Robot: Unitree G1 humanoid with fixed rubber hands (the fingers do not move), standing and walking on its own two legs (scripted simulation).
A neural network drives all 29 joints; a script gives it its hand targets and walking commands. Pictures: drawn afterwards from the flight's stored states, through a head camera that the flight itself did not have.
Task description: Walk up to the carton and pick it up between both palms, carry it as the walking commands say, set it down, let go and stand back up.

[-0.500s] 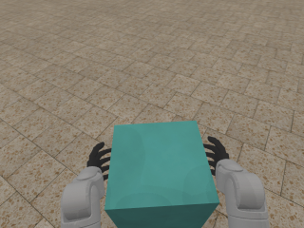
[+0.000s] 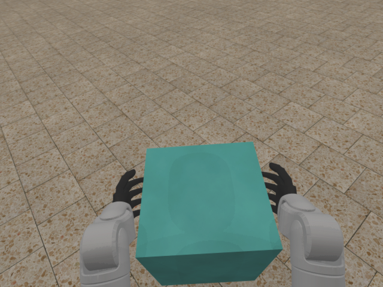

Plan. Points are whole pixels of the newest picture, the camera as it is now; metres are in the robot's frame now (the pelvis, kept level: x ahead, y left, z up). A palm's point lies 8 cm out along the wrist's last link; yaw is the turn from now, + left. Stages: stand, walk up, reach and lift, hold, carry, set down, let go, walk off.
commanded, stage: carry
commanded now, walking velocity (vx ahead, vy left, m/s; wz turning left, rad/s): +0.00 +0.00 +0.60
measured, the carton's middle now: (204, 218) +0.28 -0.01 +0.02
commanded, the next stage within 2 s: none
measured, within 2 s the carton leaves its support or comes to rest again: neither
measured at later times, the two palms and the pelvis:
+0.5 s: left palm (66, 268) +0.18 +0.21 +0.09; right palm (241, 221) +0.24 -0.08 +0.08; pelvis -0.05 +0.02 +0.00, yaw +14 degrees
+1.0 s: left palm out of the picture +0.00 +0.35 +0.06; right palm (136, 265) +0.18 +0.11 +0.06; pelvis -0.12 +0.07 -0.01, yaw +34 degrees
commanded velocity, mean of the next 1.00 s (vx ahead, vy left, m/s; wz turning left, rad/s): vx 0.00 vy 0.00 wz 0.60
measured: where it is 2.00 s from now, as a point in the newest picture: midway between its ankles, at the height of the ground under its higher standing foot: outside the picture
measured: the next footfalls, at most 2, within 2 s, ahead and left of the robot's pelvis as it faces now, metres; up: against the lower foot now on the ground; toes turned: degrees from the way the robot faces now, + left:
left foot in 0.02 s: +0.06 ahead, +0.12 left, +0.00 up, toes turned +9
right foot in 0.42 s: +0.01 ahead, -0.08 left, +0.00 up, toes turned +5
